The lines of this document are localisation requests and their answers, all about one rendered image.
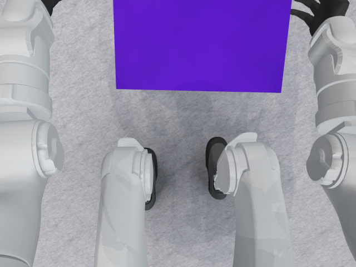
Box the left robot hand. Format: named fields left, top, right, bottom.
left=41, top=0, right=61, bottom=16

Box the right robot forearm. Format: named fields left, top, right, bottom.
left=308, top=16, right=356, bottom=135

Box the robot left upper arm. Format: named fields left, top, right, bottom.
left=0, top=119, right=65, bottom=267

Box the left robot forearm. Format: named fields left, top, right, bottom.
left=0, top=0, right=55, bottom=122

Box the robot right upper arm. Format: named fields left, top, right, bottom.
left=306, top=132, right=356, bottom=262

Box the right robot hand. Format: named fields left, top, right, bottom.
left=290, top=0, right=349, bottom=36

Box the carton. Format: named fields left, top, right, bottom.
left=113, top=0, right=292, bottom=93

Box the robot left shin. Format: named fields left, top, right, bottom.
left=100, top=137, right=151, bottom=202

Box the robot right thigh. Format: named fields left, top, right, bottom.
left=221, top=142, right=295, bottom=267

